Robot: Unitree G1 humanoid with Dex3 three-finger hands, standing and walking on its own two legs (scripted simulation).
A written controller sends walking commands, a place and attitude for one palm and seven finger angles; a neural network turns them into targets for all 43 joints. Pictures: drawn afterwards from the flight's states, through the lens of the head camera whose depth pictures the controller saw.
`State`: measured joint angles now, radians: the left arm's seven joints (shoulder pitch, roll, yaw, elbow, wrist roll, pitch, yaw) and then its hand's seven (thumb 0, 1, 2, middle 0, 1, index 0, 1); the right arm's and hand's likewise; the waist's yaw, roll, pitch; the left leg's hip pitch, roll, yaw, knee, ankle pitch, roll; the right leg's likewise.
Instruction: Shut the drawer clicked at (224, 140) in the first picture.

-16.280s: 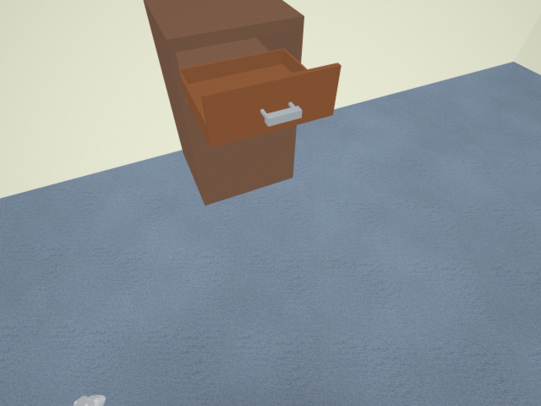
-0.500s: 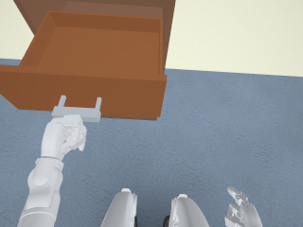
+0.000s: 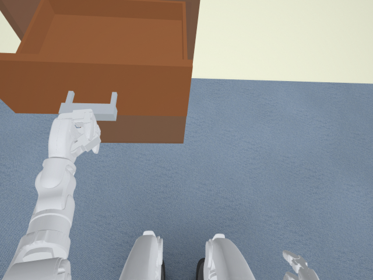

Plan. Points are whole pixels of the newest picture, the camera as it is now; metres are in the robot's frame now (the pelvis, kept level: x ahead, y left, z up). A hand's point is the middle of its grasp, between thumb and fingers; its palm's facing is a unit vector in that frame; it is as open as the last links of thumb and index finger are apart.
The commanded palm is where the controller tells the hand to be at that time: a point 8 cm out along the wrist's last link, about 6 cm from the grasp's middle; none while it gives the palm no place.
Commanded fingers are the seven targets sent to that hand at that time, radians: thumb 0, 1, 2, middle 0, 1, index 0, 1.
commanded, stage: push the drawer shut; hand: left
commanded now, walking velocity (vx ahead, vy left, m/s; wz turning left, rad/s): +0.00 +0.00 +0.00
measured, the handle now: (91, 103) +0.48 +0.23 +0.02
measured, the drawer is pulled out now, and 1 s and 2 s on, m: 0.21 0.09 0.00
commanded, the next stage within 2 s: none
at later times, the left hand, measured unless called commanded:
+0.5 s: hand (102, 111) +0.46 +0.20 +0.02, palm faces +0.03 -1.00 -0.06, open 3.1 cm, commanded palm +0.46 +0.23 +0.03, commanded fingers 0.00 0.90 0.90 -1.40 -1.60 -1.40 -1.60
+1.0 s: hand (104, 90) +0.52 +0.20 +0.02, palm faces +0.02 -1.00 -0.05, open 3.2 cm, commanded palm +0.52 +0.23 +0.03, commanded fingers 0.00 0.90 0.90 -1.40 -1.60 -1.40 -1.60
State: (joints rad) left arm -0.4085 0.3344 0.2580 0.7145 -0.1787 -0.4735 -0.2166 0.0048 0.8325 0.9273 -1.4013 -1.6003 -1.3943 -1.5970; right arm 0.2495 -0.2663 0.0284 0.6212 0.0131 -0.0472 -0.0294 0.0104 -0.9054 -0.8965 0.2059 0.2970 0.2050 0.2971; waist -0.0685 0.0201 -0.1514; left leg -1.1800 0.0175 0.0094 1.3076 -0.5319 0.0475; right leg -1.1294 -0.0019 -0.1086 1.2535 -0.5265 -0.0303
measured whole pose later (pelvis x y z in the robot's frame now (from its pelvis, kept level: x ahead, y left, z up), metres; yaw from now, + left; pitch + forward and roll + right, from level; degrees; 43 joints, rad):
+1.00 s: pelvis +0.00 +0.00 -0.02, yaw -2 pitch +29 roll -5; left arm -0.90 0.56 0.41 1.15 -0.07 -0.47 -0.25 0.02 0.82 0.92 -1.40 -1.60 -1.39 -1.60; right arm 0.31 -0.28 0.06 0.64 -0.02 0.05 0.00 0.01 -0.91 -0.90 0.21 0.30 0.20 0.30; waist -0.18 0.03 -0.13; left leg -1.33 0.04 -0.01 1.38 -0.55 0.05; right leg -1.27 0.02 -0.12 1.29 -0.52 -0.03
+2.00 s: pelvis -0.01 +0.01 -0.04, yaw -4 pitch +35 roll -9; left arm -1.34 0.86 0.42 1.32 0.09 -0.29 -0.24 0.06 0.69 0.92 -1.40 -1.60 -1.39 -1.60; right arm 0.38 -0.26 0.13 0.62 -0.06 0.06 0.02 0.00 -0.91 -0.90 0.21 0.30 0.21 0.30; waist -0.32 0.05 -0.09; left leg -1.54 0.05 -0.06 1.46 -0.55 0.05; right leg -1.44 0.04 -0.17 1.33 -0.51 -0.03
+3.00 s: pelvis +0.02 +0.02 -0.01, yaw -4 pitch +34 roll -8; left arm -1.07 0.69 0.47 1.13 -0.01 -0.32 -0.23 0.01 0.89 0.90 -1.40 -1.60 -1.39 -1.60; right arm 0.37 -0.26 0.08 0.61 -0.05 0.07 0.04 0.00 -0.91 -0.90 0.21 0.30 0.21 0.30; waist -0.25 0.05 -0.11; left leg -1.39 0.05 -0.03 1.37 -0.57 0.06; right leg -1.31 0.04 -0.13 1.24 -0.52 -0.01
